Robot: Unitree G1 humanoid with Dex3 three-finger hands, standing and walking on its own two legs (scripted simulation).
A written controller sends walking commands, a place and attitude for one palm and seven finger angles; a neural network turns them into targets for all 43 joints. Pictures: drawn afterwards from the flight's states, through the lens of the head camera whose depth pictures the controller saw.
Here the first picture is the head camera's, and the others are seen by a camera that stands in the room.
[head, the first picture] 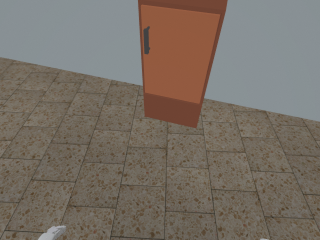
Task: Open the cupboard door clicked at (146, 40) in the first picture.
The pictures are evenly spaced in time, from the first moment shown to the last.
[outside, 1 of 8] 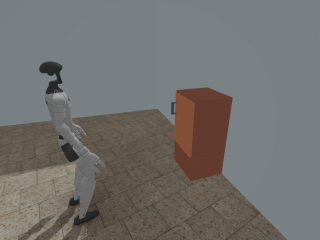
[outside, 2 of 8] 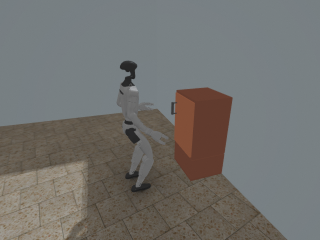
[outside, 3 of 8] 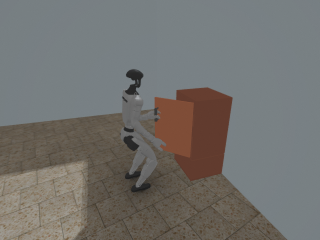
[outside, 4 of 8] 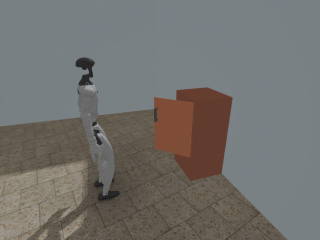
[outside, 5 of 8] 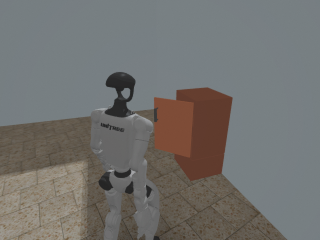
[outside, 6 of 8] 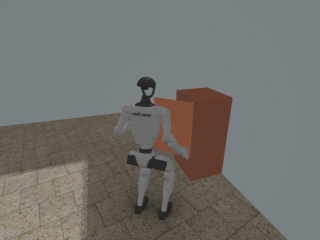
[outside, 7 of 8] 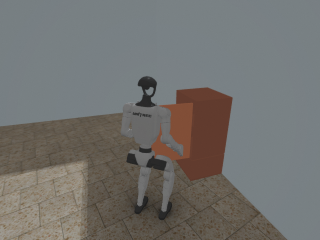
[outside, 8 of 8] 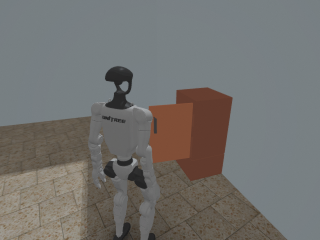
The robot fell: no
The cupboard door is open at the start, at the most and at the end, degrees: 0 85 85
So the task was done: yes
